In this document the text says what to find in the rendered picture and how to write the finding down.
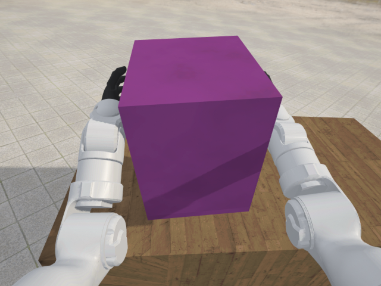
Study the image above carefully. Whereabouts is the robot right upper arm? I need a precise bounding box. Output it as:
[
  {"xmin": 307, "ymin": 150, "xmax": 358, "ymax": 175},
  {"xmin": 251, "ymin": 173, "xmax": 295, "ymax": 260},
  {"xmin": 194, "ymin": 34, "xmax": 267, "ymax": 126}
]
[{"xmin": 285, "ymin": 191, "xmax": 381, "ymax": 286}]

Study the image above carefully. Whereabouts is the carton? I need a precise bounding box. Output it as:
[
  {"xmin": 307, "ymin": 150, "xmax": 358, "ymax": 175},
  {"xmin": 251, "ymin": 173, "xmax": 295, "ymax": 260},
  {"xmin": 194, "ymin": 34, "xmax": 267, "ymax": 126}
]
[{"xmin": 118, "ymin": 36, "xmax": 283, "ymax": 220}]

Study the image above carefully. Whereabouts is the robot left hand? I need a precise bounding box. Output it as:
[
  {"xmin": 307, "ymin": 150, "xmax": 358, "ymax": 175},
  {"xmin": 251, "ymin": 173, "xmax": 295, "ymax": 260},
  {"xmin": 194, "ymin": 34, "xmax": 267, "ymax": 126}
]
[{"xmin": 102, "ymin": 66, "xmax": 127, "ymax": 101}]

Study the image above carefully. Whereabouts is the left robot forearm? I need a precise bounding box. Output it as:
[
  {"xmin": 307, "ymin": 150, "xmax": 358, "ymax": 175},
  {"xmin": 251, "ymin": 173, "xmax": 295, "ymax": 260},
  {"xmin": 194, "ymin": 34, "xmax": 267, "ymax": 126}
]
[{"xmin": 55, "ymin": 99, "xmax": 126, "ymax": 259}]

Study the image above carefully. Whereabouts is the right robot forearm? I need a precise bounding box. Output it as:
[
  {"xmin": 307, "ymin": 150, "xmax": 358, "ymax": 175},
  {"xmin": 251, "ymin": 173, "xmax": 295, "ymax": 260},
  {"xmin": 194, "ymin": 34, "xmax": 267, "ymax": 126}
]
[{"xmin": 268, "ymin": 105, "xmax": 361, "ymax": 236}]

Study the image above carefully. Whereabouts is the pedestal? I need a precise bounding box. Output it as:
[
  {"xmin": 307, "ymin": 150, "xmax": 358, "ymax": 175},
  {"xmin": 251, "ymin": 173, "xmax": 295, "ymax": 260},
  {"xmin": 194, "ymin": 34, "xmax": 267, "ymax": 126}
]
[{"xmin": 38, "ymin": 116, "xmax": 381, "ymax": 286}]

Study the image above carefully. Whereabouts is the robot left upper arm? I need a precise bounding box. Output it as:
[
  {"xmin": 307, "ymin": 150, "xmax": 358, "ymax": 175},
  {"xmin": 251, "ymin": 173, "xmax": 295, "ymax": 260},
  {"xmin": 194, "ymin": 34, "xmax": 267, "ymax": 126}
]
[{"xmin": 12, "ymin": 212, "xmax": 128, "ymax": 286}]

